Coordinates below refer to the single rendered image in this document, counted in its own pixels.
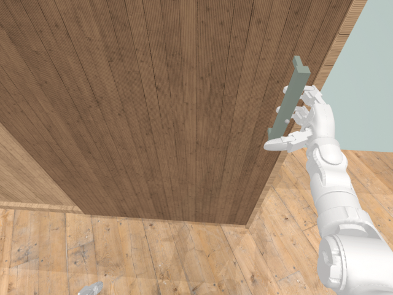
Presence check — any right robot hand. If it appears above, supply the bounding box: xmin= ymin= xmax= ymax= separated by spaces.
xmin=263 ymin=85 xmax=335 ymax=153

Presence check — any left robot hand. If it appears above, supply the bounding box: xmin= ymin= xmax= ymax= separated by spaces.
xmin=78 ymin=281 xmax=103 ymax=295

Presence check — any right robot forearm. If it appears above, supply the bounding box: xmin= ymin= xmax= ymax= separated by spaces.
xmin=306 ymin=137 xmax=393 ymax=254

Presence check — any wardrobe door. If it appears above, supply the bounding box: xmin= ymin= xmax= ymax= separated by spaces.
xmin=0 ymin=123 xmax=77 ymax=206
xmin=0 ymin=0 xmax=353 ymax=226

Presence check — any handle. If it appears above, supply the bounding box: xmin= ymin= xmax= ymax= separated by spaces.
xmin=267 ymin=56 xmax=311 ymax=141

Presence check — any robot right upper arm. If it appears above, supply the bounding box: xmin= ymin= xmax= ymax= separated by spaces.
xmin=317 ymin=234 xmax=393 ymax=295

